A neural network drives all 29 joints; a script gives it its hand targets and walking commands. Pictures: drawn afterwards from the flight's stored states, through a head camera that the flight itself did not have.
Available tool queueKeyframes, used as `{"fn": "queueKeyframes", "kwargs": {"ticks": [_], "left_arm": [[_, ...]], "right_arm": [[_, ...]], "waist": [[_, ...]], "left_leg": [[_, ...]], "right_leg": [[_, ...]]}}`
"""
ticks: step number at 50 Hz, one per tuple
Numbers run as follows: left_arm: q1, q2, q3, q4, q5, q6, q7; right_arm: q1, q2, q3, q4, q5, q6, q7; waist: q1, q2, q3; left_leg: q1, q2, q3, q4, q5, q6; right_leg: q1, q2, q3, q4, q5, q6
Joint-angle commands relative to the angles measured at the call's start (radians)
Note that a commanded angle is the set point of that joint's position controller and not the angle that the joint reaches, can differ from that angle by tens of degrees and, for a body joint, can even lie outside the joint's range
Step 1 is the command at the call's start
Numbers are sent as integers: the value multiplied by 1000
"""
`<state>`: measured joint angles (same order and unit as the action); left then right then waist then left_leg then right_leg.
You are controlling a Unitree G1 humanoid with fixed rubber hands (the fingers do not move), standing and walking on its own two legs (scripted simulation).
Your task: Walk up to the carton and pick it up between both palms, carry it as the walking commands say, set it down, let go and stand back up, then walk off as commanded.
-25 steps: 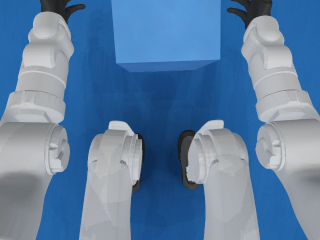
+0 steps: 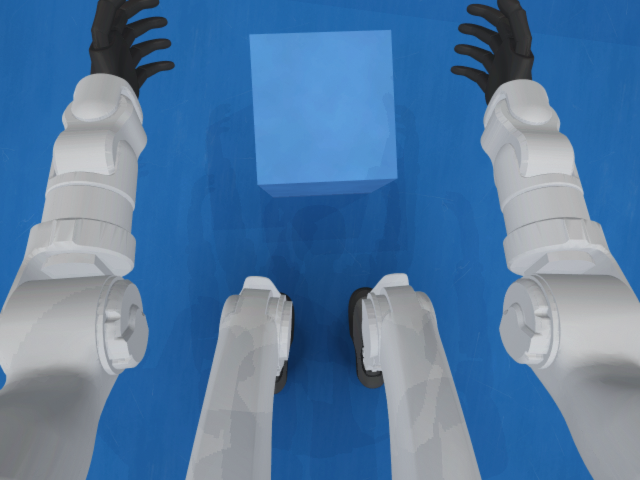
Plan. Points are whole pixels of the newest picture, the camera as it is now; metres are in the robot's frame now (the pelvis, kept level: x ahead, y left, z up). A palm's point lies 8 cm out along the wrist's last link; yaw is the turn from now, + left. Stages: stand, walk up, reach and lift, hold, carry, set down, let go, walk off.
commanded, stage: set down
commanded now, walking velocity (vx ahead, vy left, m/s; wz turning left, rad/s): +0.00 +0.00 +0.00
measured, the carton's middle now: (321, 129) +0.54 +0.00 -0.37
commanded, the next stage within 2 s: let go in 0.62 s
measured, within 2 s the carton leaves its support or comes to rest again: neither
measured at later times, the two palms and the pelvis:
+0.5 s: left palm out of the picture +0.52 +0.22 +0.05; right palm (627, 2) +0.52 -0.19 +0.05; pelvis +0.03 +0.00 +0.15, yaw +0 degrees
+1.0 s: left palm out of the picture +0.43 +0.23 +0.11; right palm out of the picture +0.43 -0.21 +0.10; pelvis +0.07 +0.00 +0.22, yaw +0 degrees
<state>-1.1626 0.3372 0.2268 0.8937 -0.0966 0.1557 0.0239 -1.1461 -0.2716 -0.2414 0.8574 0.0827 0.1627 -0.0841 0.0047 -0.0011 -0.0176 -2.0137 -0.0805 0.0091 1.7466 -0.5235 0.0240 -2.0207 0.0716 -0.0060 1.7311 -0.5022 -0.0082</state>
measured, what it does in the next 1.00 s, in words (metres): rises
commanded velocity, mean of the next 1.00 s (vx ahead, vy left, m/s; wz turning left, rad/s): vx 0.00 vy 0.00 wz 0.00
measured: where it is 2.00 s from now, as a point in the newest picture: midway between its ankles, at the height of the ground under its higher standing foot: (321, 356)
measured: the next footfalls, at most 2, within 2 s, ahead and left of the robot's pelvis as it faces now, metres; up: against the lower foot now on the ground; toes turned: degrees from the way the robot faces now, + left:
none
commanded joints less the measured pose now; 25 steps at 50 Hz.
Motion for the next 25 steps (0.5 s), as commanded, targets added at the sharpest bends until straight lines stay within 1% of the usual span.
{"fn": "queueKeyframes", "kwargs": {"ticks": [1,8,15,25], "left_arm": [[-213,120,20,-134,9,-14,-7],[-154,108,39,-156,27,-16,-22],[-105,96,51,-149,36,-34,-41],[-48,57,63,-132,71,-68,-66]], "right_arm": [[-206,-113,-20,-132,-7,-15,7],[-149,-94,-27,-148,-13,-20,24],[-103,-73,-38,-140,-27,-36,37],[-44,-44,-73,-119,-67,-70,56]], "waist": [[-1,13,-1098],[9,11,-1091],[16,3,-1054],[16,7,-968]], "left_leg": [[632,18,-7,-232,329,-42],[729,18,-6,-369,386,-45],[833,22,-15,-523,434,-42],[997,32,-43,-756,495,-38]], "right_leg": [[633,-2,-21,-190,284,33],[740,0,-13,-333,345,35],[872,-6,2,-491,409,35],[1043,-17,22,-721,481,33]]}}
